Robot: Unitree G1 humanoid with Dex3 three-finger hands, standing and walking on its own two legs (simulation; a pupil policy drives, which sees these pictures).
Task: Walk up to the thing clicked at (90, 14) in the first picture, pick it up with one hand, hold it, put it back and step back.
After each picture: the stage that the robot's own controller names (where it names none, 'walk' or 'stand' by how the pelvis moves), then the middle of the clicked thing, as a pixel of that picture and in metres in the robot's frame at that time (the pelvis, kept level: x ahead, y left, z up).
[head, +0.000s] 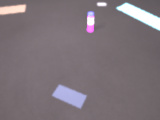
stand; (90, 22) +1.71 -0.09 -0.65
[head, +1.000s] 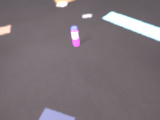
walk; (75, 36) +1.57 +0.21 -0.63
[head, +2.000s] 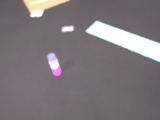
walk; (54, 64) +1.01 +0.38 -0.65
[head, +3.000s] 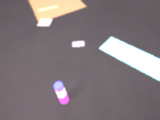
walk; (61, 93) +0.68 +0.28 -0.65
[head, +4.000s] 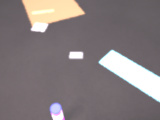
stand; (57, 115) +0.49 +0.21 -0.63
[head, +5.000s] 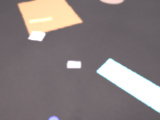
stand; out of the picture +0.43 +0.21 -0.65
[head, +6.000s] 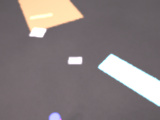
stand; out of the picture +0.44 +0.22 -0.65
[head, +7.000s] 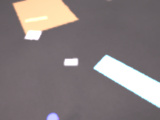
stand; out of the picture +0.45 +0.23 -0.66
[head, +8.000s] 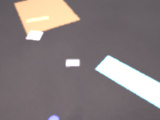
stand; out of the picture +0.43 +0.23 -0.66
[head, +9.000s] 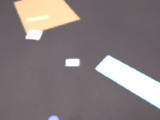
stand; out of the picture +0.43 +0.22 -0.66
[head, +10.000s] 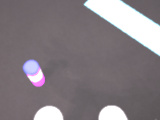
go down; (35, 74) +0.48 +0.23 -0.43
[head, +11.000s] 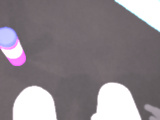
go down; (12, 49) +0.50 +0.28 -0.27
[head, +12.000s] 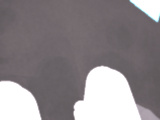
close in; out of the picture +0.48 +0.32 -0.18
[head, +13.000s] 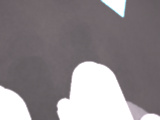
close; out of the picture +0.46 +0.34 -0.16
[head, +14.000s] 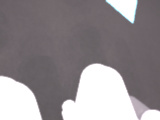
lift; out of the picture +0.38 +0.31 -0.16
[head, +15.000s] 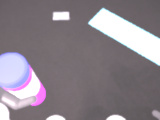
lift; (25, 85) +0.32 +0.19 +0.04
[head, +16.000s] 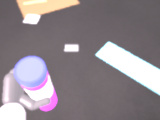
hold; (40, 88) +0.31 +0.15 +0.05
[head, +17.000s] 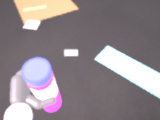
hold; (45, 89) +0.32 +0.14 +0.04
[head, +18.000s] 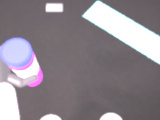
crouch; (26, 67) +0.40 +0.19 -0.02
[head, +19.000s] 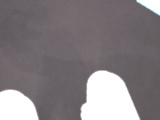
lower; out of the picture +0.49 +0.29 -0.07
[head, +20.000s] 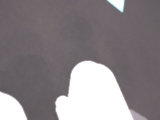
lower; out of the picture +0.44 +0.32 -0.16
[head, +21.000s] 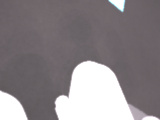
lower; out of the picture +0.44 +0.33 -0.17
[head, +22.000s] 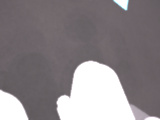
lower; out of the picture +0.44 +0.33 -0.17
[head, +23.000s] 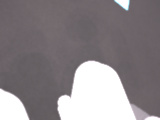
lower; out of the picture +0.43 +0.33 -0.17
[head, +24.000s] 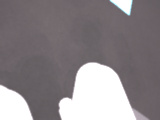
open; out of the picture +0.45 +0.31 -0.17
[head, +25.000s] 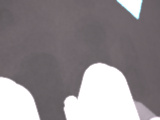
stand; out of the picture +0.44 +0.30 -0.17
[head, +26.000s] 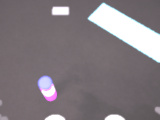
stand; (48, 89) +0.45 +0.21 -0.47
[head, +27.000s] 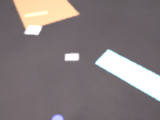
stand; out of the picture +0.42 +0.18 -0.60
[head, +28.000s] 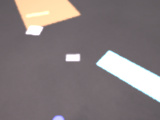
stand; out of the picture +0.41 +0.18 -0.60
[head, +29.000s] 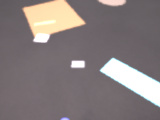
stand; out of the picture +0.44 +0.16 -0.65
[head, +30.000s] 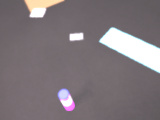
walk; (66, 100) +0.51 +0.22 -0.63
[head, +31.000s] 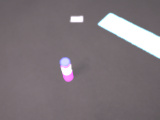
walk; (66, 70) +0.75 +0.15 -0.63
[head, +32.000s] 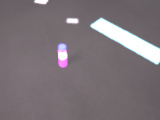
stand; (62, 55) +1.06 +0.17 -0.64
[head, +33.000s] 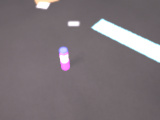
stand; (64, 58) +1.06 +0.19 -0.66
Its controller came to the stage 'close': yes
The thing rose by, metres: 0.68
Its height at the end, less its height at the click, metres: +0.00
